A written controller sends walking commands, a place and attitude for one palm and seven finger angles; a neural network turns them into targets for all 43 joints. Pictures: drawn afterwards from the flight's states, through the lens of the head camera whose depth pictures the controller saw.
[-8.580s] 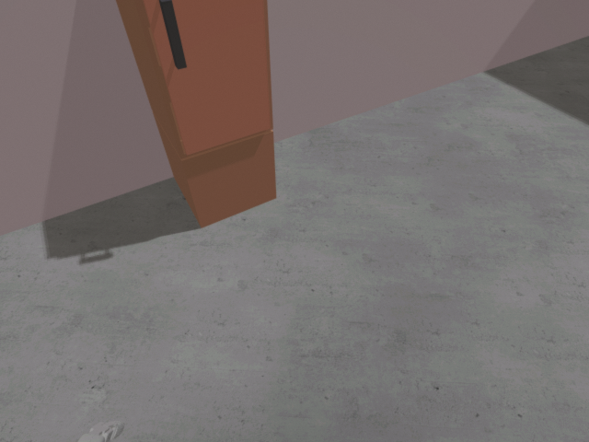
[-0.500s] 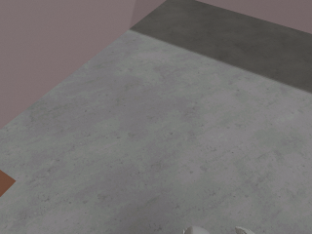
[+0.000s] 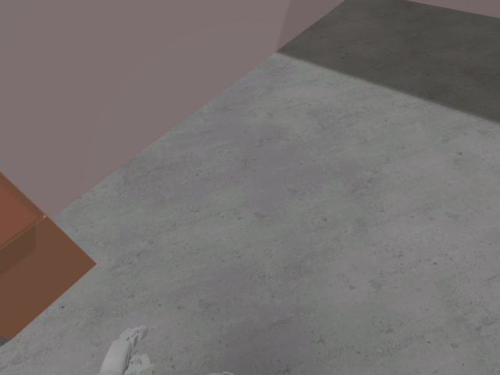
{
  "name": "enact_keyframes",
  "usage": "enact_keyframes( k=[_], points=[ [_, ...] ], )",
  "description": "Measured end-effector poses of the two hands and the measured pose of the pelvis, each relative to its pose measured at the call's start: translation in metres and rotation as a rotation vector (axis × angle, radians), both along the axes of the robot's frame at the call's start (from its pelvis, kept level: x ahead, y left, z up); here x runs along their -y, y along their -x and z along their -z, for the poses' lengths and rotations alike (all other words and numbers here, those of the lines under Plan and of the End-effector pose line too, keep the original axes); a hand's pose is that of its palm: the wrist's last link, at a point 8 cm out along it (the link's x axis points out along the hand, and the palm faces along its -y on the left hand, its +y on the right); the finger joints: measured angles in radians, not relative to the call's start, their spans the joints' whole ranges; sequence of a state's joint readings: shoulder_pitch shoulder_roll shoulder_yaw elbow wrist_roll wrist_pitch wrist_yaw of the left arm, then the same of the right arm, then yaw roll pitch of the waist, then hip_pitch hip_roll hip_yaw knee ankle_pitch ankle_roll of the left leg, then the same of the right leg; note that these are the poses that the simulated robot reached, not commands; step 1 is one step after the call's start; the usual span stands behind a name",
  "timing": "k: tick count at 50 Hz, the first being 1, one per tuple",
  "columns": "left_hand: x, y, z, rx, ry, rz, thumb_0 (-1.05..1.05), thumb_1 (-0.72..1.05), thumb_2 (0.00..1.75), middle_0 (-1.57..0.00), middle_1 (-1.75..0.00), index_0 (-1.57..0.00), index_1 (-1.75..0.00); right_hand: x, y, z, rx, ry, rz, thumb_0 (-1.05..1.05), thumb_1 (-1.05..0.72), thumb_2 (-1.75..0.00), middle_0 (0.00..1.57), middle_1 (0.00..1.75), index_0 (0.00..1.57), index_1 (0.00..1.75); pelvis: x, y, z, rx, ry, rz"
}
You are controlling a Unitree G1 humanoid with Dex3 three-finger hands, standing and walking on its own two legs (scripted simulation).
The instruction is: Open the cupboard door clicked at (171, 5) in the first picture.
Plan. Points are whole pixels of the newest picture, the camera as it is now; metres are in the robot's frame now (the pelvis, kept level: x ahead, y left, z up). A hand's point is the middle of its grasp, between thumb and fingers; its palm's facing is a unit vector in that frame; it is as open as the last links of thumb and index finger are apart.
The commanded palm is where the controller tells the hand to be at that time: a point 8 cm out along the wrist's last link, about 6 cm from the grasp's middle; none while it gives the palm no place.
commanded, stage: turn to face it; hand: left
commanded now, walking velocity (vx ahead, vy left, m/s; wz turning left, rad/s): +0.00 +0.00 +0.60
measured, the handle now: out of the picture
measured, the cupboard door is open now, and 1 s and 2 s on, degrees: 0 0 0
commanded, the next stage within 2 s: take the last steps up to it in 1.20 s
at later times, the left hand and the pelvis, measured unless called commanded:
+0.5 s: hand out of the picture -0.08 +0.26 -0.19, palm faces +0.37 -0.89 -0.27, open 7.4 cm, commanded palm none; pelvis -0.02 +0.04 -0.01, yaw +19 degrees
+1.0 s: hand out of the picture +0.00 +0.26 -0.13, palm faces +0.53 -0.79 -0.29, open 7.4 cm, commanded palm none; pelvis -0.01 +0.00 +0.00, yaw +34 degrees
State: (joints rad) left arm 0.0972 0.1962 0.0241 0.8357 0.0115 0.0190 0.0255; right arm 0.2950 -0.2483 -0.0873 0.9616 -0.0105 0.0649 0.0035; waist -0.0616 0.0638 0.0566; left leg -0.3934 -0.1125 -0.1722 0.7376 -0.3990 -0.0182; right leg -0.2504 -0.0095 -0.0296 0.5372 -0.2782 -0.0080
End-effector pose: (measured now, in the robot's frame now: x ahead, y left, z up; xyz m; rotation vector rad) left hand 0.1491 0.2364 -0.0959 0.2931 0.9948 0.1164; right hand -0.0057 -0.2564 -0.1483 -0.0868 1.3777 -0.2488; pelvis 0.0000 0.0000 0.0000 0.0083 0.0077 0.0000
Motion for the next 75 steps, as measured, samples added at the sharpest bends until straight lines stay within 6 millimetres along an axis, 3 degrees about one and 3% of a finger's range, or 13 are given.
enact_keyframes(
  k=[7,13,17,22,25,28,33,41,50,55,61,67,75],
  points=[
    [0.003,0.067,-0.006,-0.075,-0.005,-0.136,0.01,0.91,0.9,-0.21,-0.3,-0.2,-0.3,0.022,-0.038,-0.007,0.037,-0.004,-0.116,0.0,-0.91,-0.9,0.2,0.3,0.2,0.3,0.012,0.003,-0.01,0.023,-0.037,-0.099],
    [-0.005,0.129,0.005,-0.152,0.018,-0.268,0.01,0.91,0.9,-0.21,-0.3,-0.2,-0.3,0.015,-0.082,-0.012,0.051,0.012,-0.249,0.0,-0.91,-0.9,0.2,0.3,0.2,0.3,0.008,0.008,-0.01,0.025,-0.043,-0.184],
    [-0.017,0.177,0.018,-0.229,0.04,-0.356,0.01,0.91,0.9,-0.21,-0.3,-0.2,-0.3,-0.008,-0.122,-0.018,0.098,0.027,-0.349,0.0,-0.91,-0.9,0.2,0.3,0.2,0.3,-0.003,0.012,-0.007,0.019,-0.033,-0.235],
    [-0.044,0.233,0.045,-0.304,0.077,-0.475,0.01,0.91,0.9,-0.21,-0.3,-0.2,-0.3,-0.058,-0.172,-0.026,0.211,0.056,-0.493,0.0,-0.91,-0.9,0.2,0.3,0.2,0.3,-0.028,0.018,0.008,0.01,0.001,-0.305],
    [-0.06,0.255,0.056,-0.344,0.087,-0.53,0.01,0.91,0.9,-0.21,-0.3,-0.2,-0.3,-0.086,-0.188,-0.034,0.268,0.061,-0.553,0.0,-0.91,-0.9,0.2,0.3,0.2,0.3,-0.037,0.022,0.011,0.014,-0.003,-0.333],
    [-0.07,0.259,0.051,-0.333,0.093,-0.559,0.01,0.91,0.9,-0.2,-0.3,-0.2,-0.3,-0.103,-0.19,-0.044,0.289,0.065,-0.584,0.0,-0.91,-0.9,0.2,0.3,0.2,0.3,-0.045,0.024,0.004,0.022,0.017,-0.359],
    [-0.083,0.242,0.036,-0.229,0.094,-0.576,0.01,0.91,0.9,-0.2,-0.3,-0.19,-0.29,-0.121,-0.181,-0.048,0.27,0.045,-0.617,0.0,-0.9,-0.9,0.2,0.3,0.21,0.3,-0.051,0.028,-0.006,0.03,0.027,-0.415],
    [-0.086,0.209,0.02,-0.095,0.065,-0.603,0.01,0.91,0.9,-0.2,-0.3,-0.19,-0.3,-0.114,-0.155,-0.034,0.173,0.005,-0.634,0.0,-0.9,-0.9,0.2,0.3,0.21,0.3,-0.043,0.026,-0.008,0.022,0.02,-0.507],
    [-0.052,0.184,0.005,-0.002,0.003,-0.629,0.01,0.91,0.9,-0.2,-0.3,-0.2,-0.3,-0.065,-0.144,0.0,0.053,-0.025,-0.643,0.0,-0.9,-0.9,0.2,0.3,0.21,0.3,-0.005,0.014,0.003,0.002,-0.008,-0.598],
    [-0.016,0.208,-0.005,-0.036,-0.002,-0.692,0.0,0.91,0.9,-0.21,-0.3,-0.2,-0.3,-0.048,-0.158,0.003,0.023,-0.032,-0.684,0.01,-0.9,-0.9,0.2,0.3,0.2,0.3,0.011,0.011,-0.004,0.019,-0.035,-0.66],
    [0.02,0.249,-0.003,-0.114,0.035,-0.793,0.01,0.91,0.9,-0.21,-0.3,-0.2,-0.3,-0.047,-0.177,-0.003,0.019,-0.03,-0.756,0.0,-0.91,-0.9,0.2,0.3,0.2,0.3,0.019,0.009,-0.011,0.013,-0.054,-0.72],
    [0.053,0.3,0.011,-0.195,0.099,-0.895,0.01,0.91,0.9,-0.21,-0.3,-0.2,-0.3,-0.073,-0.194,-0.009,0.029,-0.013,-0.853,0.0,-0.91,-0.9,0.2,0.3,0.2,0.3,0.018,0.017,-0.011,0.006,-0.051,-0.764],
    [0.086,0.391,0.044,-0.325,0.226,-1.041,0.01,0.91,0.9,-0.21,-0.3,-0.2,-0.3,-0.155,-0.209,-0.023,0.196,-0.032,-1.009,0.0,-0.91,-0.9,0.2,0.3,0.2,0.3,-0.006,0.04,0.002,0.017,0.0,-0.818]
  ],
)
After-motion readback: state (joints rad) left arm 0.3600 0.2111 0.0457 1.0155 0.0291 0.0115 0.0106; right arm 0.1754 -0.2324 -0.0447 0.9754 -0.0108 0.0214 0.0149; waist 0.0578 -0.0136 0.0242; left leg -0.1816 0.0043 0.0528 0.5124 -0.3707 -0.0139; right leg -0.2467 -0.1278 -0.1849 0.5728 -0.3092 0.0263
